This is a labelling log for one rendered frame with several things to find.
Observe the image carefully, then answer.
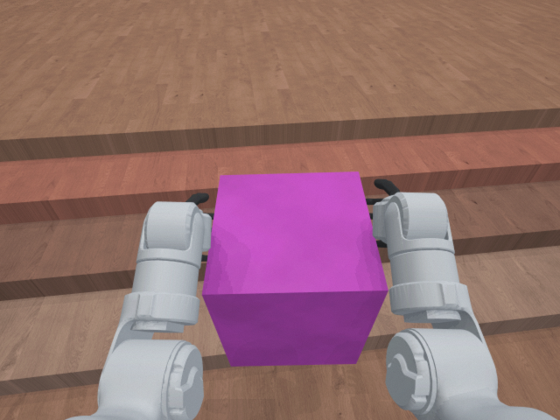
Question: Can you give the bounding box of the carton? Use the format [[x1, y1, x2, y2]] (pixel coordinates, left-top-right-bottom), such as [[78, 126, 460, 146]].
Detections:
[[202, 171, 389, 367]]

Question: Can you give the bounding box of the robot right upper arm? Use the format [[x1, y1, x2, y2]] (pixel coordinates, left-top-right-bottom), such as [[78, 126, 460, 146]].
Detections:
[[385, 328, 557, 420]]

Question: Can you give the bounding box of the left robot hand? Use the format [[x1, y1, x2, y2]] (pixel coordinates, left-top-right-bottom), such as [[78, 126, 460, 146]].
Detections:
[[186, 192, 214, 262]]

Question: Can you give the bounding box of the right robot hand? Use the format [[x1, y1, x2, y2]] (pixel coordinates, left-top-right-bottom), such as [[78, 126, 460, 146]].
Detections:
[[366, 179, 400, 248]]

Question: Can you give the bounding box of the robot left forearm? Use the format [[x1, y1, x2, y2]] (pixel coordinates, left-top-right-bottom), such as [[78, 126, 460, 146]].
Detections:
[[97, 201, 212, 407]]

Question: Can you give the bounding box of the robot right forearm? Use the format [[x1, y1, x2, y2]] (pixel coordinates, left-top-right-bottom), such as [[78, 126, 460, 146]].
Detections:
[[373, 192, 498, 391]]

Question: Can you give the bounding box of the robot left upper arm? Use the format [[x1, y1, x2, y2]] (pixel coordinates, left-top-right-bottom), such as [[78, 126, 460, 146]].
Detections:
[[66, 339, 204, 420]]

